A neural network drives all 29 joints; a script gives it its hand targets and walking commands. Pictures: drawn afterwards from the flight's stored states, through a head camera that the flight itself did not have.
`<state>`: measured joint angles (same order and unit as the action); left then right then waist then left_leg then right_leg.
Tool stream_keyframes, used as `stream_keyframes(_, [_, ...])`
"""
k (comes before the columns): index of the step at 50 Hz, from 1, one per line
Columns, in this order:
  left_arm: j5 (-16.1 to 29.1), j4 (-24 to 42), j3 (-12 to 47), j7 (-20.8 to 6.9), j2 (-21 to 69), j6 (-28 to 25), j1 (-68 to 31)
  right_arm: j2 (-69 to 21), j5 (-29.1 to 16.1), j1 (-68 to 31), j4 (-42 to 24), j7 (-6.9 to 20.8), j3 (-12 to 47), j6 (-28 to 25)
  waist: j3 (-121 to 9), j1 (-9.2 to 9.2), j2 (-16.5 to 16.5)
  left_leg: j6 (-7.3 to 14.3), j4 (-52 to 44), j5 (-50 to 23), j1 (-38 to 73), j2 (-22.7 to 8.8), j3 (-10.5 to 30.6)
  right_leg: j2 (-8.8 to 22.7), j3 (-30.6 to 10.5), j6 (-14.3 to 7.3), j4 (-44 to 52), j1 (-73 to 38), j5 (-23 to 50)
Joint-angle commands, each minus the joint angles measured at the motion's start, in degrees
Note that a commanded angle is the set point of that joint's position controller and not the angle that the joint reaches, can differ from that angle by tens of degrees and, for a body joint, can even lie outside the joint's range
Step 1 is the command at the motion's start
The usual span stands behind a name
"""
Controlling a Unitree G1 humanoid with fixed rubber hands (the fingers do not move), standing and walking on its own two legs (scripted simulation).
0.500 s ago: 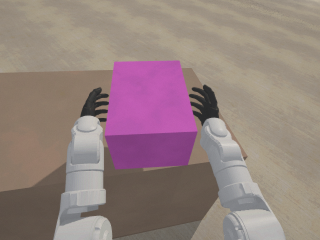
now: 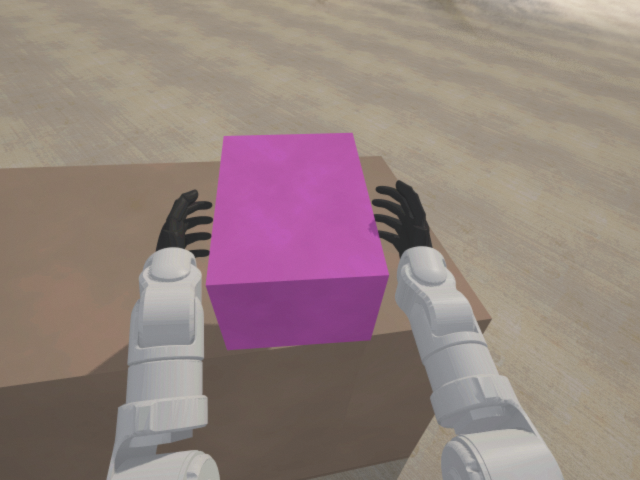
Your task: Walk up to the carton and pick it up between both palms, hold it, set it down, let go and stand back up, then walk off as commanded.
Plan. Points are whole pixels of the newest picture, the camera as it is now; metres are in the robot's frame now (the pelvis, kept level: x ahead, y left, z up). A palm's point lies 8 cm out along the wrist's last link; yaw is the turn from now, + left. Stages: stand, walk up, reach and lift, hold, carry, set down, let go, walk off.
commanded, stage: set down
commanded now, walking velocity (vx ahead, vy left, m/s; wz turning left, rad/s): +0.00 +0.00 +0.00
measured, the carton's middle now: (294, 234) +0.44 +0.03 +0.11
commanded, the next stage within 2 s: none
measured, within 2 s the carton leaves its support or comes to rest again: neither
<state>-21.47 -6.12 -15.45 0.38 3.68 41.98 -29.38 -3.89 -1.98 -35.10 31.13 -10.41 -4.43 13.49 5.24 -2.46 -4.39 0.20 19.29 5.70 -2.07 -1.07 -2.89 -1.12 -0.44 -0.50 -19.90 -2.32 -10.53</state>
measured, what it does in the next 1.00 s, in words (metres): stands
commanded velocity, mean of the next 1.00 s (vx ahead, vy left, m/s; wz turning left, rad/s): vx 0.00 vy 0.00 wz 0.00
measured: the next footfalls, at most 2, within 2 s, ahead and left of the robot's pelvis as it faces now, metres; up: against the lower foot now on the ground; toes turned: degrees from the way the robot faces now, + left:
none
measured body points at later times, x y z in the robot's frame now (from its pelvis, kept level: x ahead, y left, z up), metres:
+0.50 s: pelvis +0.04 -0.01 +0.00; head +0.01 +0.02 +0.45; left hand +0.40 +0.15 +0.15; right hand +0.41 -0.13 +0.18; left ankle +0.07 +0.11 -0.74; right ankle +0.02 -0.11 -0.74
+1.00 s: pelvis +0.04 -0.02 +0.00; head +0.00 +0.00 +0.45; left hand +0.39 +0.16 +0.13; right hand +0.42 -0.12 +0.19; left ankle +0.07 +0.11 -0.74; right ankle +0.02 -0.11 -0.74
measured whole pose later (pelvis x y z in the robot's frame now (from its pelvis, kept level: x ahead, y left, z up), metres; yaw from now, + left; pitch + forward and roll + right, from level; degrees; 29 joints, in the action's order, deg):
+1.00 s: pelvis +0.04 -0.02 +0.00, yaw -1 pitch -6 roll +0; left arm -24.3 -11.9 -23.1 1.9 9.9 24.4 -25.8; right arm -2.7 0.0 -38.3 41.8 -7.4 -3.1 -7.7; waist 0.6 -0.8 -2.6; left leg -0.6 19.1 8.1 -4.6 -2.7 -3.1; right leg -2.7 -0.4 -1.8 -17.5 -0.6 -11.9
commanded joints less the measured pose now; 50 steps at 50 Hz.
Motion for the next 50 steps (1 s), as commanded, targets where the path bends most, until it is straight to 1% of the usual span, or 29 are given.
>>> stream_keyframes(1, [10.9,4.4,30.2,-5.5,33.6,-13.7,-47.7,-27.1,-5.8,-48.8,-15.1,8.2,22.4,-11.1,-31.4,1.04,5.4,0.1,-2.1,-1.1,16.9,-0.3,0.2,0.3,3.8,1.0,7.0,11.5,0.7])
stream_keyframes(3, [4.7,-2.1,22.4,-7.6,29.1,-10.9,-40.7,-22.8,-4.0,-43.5,-5.4,8.4,17.2,-9.7,-13.7,0.73,5.6,0.4,-5.6,4.4,13.8,-0.4,-0.5,0.9,3.9,1.2,9.2,11.7,-4.7])
stream_keyframes(6, [-4.7,-15.4,7.3,-12.8,20.9,-6.2,-29.1,-16.5,-0.2,-34.0,8.6,8.6,7.6,-6.5,5.0,0.35,1.4,4.0,-9.8,14.4,5.0,0.2,-2.2,2.6,3.7,1.5,10.4,8.6,-12.7])
stream_keyframes(8, [-5.6,-13.6,5.6,-14.9,19.4,-5.0,-28.9,-14.4,0.0,-31.9,10.9,8.6,5.7,-5.0,3.7,-0.13,2.2,3.6,-10.0,13.8,6.0,0.1,-2.3,2.5,3.4,1.2,10.1,7.0,-11.2])
stream_keyframes(10, [-3.4,-9.5,8.7,-15.1,21.3,-6.5,-33.3,-14.5,0.9,-33.5,8.9,8.7,3.6,-7.2,-3.3,-2.24,5.0,1.8,-9.9,14.1,5.9,-0.2,-1.5,1.8,4.7,1.0,8.9,4.8,-8.1])
stream_keyframes(11, [-0.9,-4.1,13.0,-14.3,22.7,-8.0,-37.0,-16.4,-0.5,-34.6,6.1,8.9,6.0,-8.7,-8.8,-2.61,7.0,0.2,-8.5,10.1,7.3,-0.1,-1.3,1.1,5.4,1.0,7.6,4.0,-4.6])
stream_keyframes(12, [0.7,0.7,15.8,-13.0,24.1,-10.4,-40.7,-18.8,-1.4,-37.4,1.5,9.1,9.0,-11.4,-15.5,-1.49,8.0,-0.8,-7.1,4.6,10.4,0.1,-1.5,0.6,6.0,1.2,7.4,4.0,-2.3])
stream_keyframes(13, [4.4,6.7,21.5,-11.3,26.9,-12.4,-41.7,-22.7,-3.9,-38.8,-4.0,8.7,15.9,-13.6,-23.0,0.39,9.3,-1.9,-3.3,-7.0,14.8,0.1,-1.2,-0.4,6.5,1.0,6.2,4.4,3.2])
stream_keyframes(16, [11.7,16.8,35.4,-5.1,37.2,-20.7,-44.4,-26.4,-6.1,-46.3,-18.6,8.9,25.3,-22.8,-52.7,2.91,14.2,-7.0,6.1,-36.7,27.9,-1.8,1.6,-3.2,8.0,-0.6,5.0,10.7,12.7])
stream_keyframes(18, [13.3,20.3,40.0,-1.5,38.0,-25.0,-42.0,-27.1,-7.9,-45.9,-25.8,8.8,32.7,-25.5,-61.8,6.21,13.8,-8.1,11.3,-52.4,32.8,-2.3,1.9,-4.2,6.8,-2.3,6.1,11.8,18.7])
stream_keyframes(19, [12.2,18.6,38.6,-0.8,37.1,-26.2,-38.1,-27.8,-7.5,-43.7,-26.5,8.8,34.9,-26.2,-56.6,8.68,11.7,-8.3,11.9,-56.6,31.3,-2.4,1.0,-4.1,5.7,-3.5,7.8,10.4,21.8])
stream_keyframes(20, [12.0,17.3,37.7,-1.0,34.7,-26.3,-36.5,-26.1,-7.9,-40.9,-25.1,8.4,35.9,-25.3,-53.0,7.91,8.3,-7.2,12.0,-57.3,28.8,-2.0,0.8,-3.6,4.3,-3.7,7.8,7.1,26.8])
stream_keyframes(21, [10.1,15.3,34.1,-2.1,31.4,-25.3,-32.5,-24.7,-6.8,-35.9,-21.0,7.9,34.9,-23.5,-43.1,6.71,5.3,-5.4,9.5,-52.1,26.9,-1.6,0.2,-3.1,4.0,-2.1,7.5,4.7,27.6])
stream_keyframes(23, [6.4,13.8,28.9,-4.3,29.0,-22.2,-29.2,-22.3,-6.5,-31.7,-15.8,7.2,32.6,-20.7,-28.9,5.24,3.5,-3.0,4.6,-39.6,25.0,-0.7,-0.6,-2.3,4.2,0.2,6.3,2.2,25.1])
stream_keyframes(26, [0.2,5.2,17.4,-8.4,25.6,-16.1,-21.4,-18.7,-5.4,-27.0,-7.7,7.3,26.3,-16.7,-15.5,6.69,3.1,-0.4,-0.5,-23.0,21.4,0.1,-2.5,-0.8,4.6,0.4,8.9,3.0,15.3])
stream_keyframes(27, [-0.8,4.8,16.1,-9.4,25.1,-14.7,-22.7,-17.3,-5.0,-25.3,-4.9,7.6,23.5,-16.0,-12.2,6.11,3.9,0.0,-1.9,-18.6,20.0,0.1,-2.9,-0.3,4.8,0.3,9.2,4.5,11.0])
stream_keyframes(28, [-2.0,2.2,13.4,-10.4,23.5,-14.0,-22.1,-17.4,-4.5,-25.1,-3.6,7.7,23.0,-15.3,-9.3,7.07,2.6,1.2,-3.2,-12.6,18.0,0.2,-2.6,0.5,4.5,0.8,9.5,5.4,7.5])
stream_keyframes(30, [-2.7,1.3,11.2,-11.5,23.0,-14.1,-26.6,-16.7,-2.0,-25.2,1.3,8.5,18.3,-14.7,-7.2,5.92,2.5,2.0,-5.4,-5.5,14.3,0.0,-2.9,1.2,4.8,0.3,9.5,6.4,0.1])
stream_keyframes(31, [-1.8,2.5,12.5,-11.5,23.1,-14.8,-28.6,-17.0,-1.3,-25.8,0.2,8.8,17.9,-15.6,-8.0,5.34,3.9,1.5,-5.3,-5.0,13.2,0.0,-3.1,1.2,5.0,0.0,8.9,5.9,-0.1])
stream_keyframes(33, [0.4,5.9,14.8,-10.4,24.3,-17.5,-32.7,-19.3,-0.4,-31.3,-4.6,9.2,20.0,-18.6,-17.1,6.93,5.2,0.5,-4.0,-9.2,13.9,0.4,-3.5,0.5,5.5,-0.2,7.6,3.7,2.0])
stream_keyframes(35, [3.2,8.5,19.0,-8.0,27.6,-20.9,-38.0,-21.2,-1.2,-35.7,-7.4,9.9,22.5,-22.0,-26.7,7.56,7.9,-0.8,-2.2,-13.0,14.3,0.0,-3.4,-0.5,5.9,-0.9,6.3,4.8,2.8])
stream_keyframes(37, [5.3,8.3,22.6,-4.9,30.7,-24.7,-41.8,-23.2,-0.4,-40.0,-9.3,10.9,24.1,-25.2,-35.3,9.64,9.8,-1.6,-0.9,-15.1,13.9,-0.5,-3.0,-0.9,5.8,-1.5,5.9,8.5,1.4])
stream_keyframes(38, [7.0,8.0,25.3,-3.7,32.7,-26.0,-43.0,-24.2,-0.6,-41.9,-10.8,11.0,24.5,-26.5,-40.3,9.40,9.8,-2.0,0.0,-16.9,15.5,-1.1,-2.4,-1.2,6.1,-1.8,6.1,10.6,2.1])
stream_keyframes(40, [6.4,6.3,24.9,-1.9,33.4,-28.0,-40.8,-25.6,-0.6,-42.5,-11.6,11.3,26.7,-27.5,-42.1,12.10,7.3,-1.5,1.1,-20.9,16.1,-1.2,-3.0,-1.8,5.4,-1.7,6.1,10.5,4.8])
stream_keyframes(42, [4.9,3.2,22.2,-1.8,32.0,-28.2,-38.5,-25.5,0.5,-39.6,-7.7,11.1,26.0,-26.5,-39.0,11.78,4.7,-1.0,1.2,-21.7,15.5,-1.2,-3.2,-1.7,4.5,-1.3,6.0,8.8,6.9])
stream_keyframes(44, [2.3,-1.8,17.3,-3.2,28.9,-26.5,-35.2,-22.7,2.8,-35.8,-0.4,10.9,20.2,-24.5,-29.9,10.52,1.7,0.4,-1.4,-16.7,13.8,-1.2,-4.0,-1.1,3.8,-0.9,7.3,7.9,4.2])
stream_keyframes(46, [-2.4,-7.4,10.4,-5.3,25.6,-23.3,-32.3,-19.2,4.5,-32.9,7.2,11.4,12.8,-21.9,-15.3,9.68,2.0,1.7,-5.4,-6.3,10.3,-1.1,-4.8,0.0,3.4,-0.7,8.8,7.9,-4.3])
stream_keyframes(48, [-4.1,-9.7,7.4,-7.2,25.1,-21.0,-31.7,-18.1,4.9,-31.6,11.1,12.0,8.8,-19.9,-8.8,9.11,1.7,2.9,-7.0,-1.0,8.1,-1.1,-4.8,0.8,3.5,-0.2,9.0,8.1,-8.1])
stream_keyframes(50, [-4.6,-10.1,7.3,-8.4,24.9,-19.9,-32.5,-17.5,5.6,-28.2,14.8,12.4,5.6,-18.2,-6.2,7.08,1.9,3.0,-7.6,0.2,8.6,-1.0,-4.7,1.2,3.8,0.1,8.7,7.7,-7.1])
